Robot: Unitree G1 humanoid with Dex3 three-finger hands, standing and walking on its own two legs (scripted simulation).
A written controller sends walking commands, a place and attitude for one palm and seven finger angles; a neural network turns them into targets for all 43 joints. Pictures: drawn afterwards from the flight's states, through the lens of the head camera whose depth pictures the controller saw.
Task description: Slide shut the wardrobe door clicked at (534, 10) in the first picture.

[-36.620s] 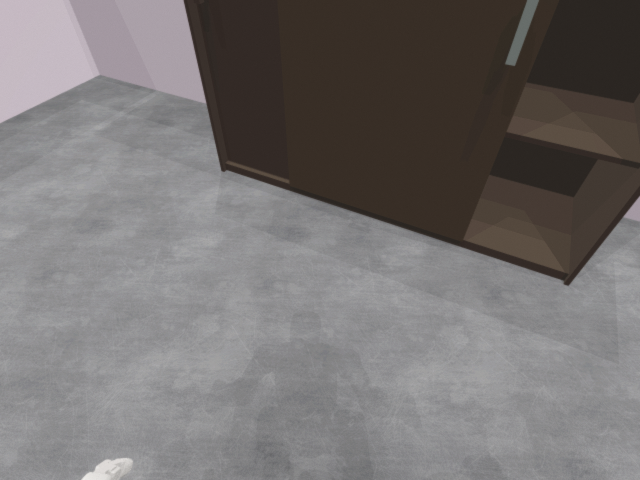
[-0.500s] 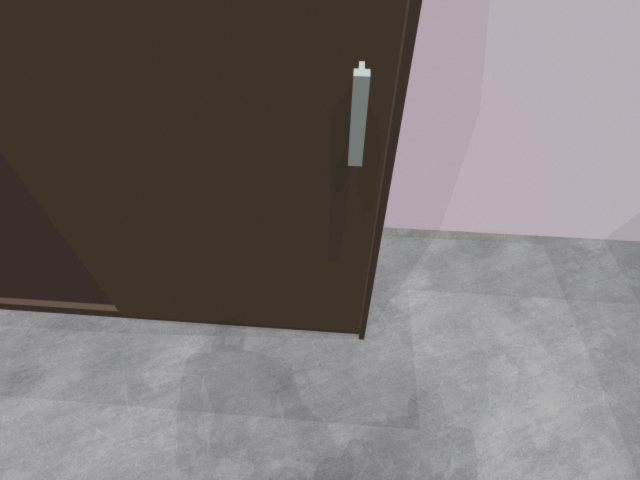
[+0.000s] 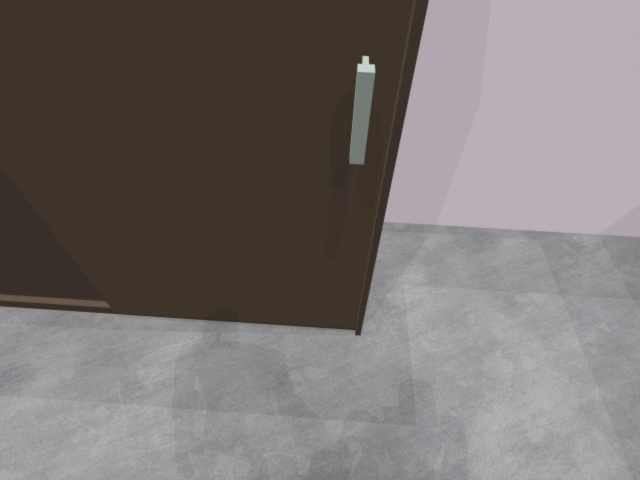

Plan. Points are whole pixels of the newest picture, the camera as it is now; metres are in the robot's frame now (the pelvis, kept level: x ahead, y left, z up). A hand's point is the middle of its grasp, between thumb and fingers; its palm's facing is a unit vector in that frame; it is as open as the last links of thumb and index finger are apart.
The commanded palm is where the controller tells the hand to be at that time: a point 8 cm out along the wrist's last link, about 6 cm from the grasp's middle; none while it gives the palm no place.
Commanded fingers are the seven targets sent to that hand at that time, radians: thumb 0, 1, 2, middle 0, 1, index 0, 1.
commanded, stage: look to check the result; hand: left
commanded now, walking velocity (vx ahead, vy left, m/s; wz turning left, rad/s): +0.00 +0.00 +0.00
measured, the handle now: (360, 111) +0.67 -0.03 +0.11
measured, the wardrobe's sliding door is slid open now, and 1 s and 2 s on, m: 0.00 0.00 0.00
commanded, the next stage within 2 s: stand and wait in 0.40 s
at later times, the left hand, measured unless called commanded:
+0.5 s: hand out of the picture +0.04 +0.18 -0.17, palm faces -0.01 -0.98 -0.21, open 7.4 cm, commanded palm none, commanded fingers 0.00 0.90 0.90 -0.20 -0.30 -0.20 -0.30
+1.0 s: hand out of the picture +0.07 +0.20 -0.17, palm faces -0.01 -0.97 -0.25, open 7.4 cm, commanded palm none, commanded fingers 0.00 0.90 0.90 -0.20 -0.30 -0.20 -0.30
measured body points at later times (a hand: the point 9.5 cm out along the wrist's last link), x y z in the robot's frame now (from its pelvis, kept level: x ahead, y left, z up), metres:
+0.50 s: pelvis +0.02 +0.00 +0.00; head +0.04 +0.00 +0.45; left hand +0.04 +0.23 -0.16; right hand +0.03 -0.23 -0.16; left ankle +0.01 +0.08 -0.74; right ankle +0.01 -0.13 -0.74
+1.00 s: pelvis +0.03 -0.01 +0.00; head +0.05 -0.01 +0.45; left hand +0.07 +0.25 -0.15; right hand +0.06 -0.26 -0.15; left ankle +0.01 +0.08 -0.74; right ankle +0.01 -0.13 -0.74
